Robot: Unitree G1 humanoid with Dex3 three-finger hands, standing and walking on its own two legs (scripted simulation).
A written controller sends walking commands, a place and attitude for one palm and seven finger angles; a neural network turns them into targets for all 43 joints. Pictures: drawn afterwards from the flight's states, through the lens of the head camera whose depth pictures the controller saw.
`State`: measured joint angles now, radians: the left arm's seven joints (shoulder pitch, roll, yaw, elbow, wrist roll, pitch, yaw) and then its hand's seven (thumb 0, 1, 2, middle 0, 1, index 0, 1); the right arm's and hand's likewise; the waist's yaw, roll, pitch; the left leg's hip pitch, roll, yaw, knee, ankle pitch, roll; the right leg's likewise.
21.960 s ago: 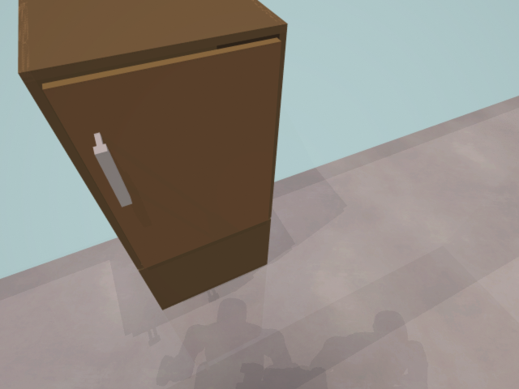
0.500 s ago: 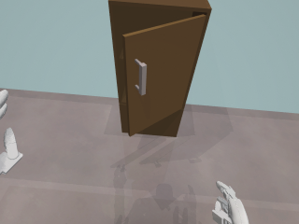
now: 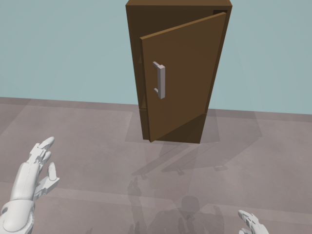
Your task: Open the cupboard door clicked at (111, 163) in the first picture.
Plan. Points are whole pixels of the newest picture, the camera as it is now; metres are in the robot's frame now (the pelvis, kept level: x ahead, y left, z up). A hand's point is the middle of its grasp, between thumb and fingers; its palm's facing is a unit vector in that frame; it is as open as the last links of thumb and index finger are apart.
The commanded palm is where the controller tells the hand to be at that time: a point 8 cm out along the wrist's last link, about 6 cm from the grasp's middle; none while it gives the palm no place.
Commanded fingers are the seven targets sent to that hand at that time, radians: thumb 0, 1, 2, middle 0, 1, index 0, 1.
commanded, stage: let the arm hang, fingers relaxed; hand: left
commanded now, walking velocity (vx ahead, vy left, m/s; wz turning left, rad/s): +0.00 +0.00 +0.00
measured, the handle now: (158, 80) +0.67 +0.04 +0.03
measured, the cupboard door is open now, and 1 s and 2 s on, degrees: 40 40 40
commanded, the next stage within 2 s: look to check the result in 1.00 s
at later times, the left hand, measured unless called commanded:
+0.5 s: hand out of the picture -0.04 +0.18 -0.17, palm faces +0.04 -0.97 -0.25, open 7.3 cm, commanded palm none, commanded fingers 0.00 0.90 0.90 -0.20 -0.30 -0.20 -0.30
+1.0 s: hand out of the picture +0.04 +0.15 -0.17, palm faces +0.05 -0.98 -0.19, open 7.3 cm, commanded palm none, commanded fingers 0.00 0.90 0.90 -0.20 -0.30 -0.20 -0.30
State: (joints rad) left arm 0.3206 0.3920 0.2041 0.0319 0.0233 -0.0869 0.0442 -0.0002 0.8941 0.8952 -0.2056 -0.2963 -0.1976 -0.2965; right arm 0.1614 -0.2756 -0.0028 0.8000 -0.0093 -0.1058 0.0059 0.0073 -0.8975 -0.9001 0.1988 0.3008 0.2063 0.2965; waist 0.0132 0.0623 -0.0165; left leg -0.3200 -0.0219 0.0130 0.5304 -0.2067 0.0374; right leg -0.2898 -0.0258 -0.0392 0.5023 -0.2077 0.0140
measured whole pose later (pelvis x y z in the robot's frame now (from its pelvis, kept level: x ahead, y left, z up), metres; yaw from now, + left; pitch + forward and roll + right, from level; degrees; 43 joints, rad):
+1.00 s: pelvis +0.02 -0.03 +0.01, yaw +1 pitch -2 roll +0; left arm 0.23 0.15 0.01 1.13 0.01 0.00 0.03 0.00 0.92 0.89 -0.21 -0.30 -0.20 -0.30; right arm 0.27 -0.14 0.00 1.14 -0.02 0.01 -0.02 0.00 -0.91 -0.90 0.19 0.30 0.20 0.30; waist 0.00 0.00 0.05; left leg -0.21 -0.01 -0.01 0.43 -0.19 0.00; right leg -0.19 -0.01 -0.06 0.44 -0.22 -0.02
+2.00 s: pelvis +0.04 -0.03 +0.00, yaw -7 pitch +0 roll +1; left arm 0.23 0.19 0.07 1.06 0.02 0.05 0.00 0.00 0.90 0.89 -0.20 -0.30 -0.20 -0.30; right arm 0.22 -0.16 -0.04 1.05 -0.03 0.02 -0.05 0.00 -0.90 -0.90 0.20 0.30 0.20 0.30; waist 0.02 -0.02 0.09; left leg -0.22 0.03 0.12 0.53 -0.30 0.00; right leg -0.30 0.01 0.03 0.66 -0.36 -0.02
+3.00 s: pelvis +0.07 -0.07 -0.01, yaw -41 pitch +1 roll +0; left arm 0.14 0.27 0.08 0.88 0.02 0.02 -0.03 0.00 0.91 0.89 -0.20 -0.30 -0.19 -0.30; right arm 0.26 -0.26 -0.05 0.92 -0.02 0.04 -0.02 0.00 -0.90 -0.90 0.20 0.30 0.21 0.30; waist -0.01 0.02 0.11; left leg -0.28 0.15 0.13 0.77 -0.48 -0.06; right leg -0.35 -0.01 -0.04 0.64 -0.29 -0.03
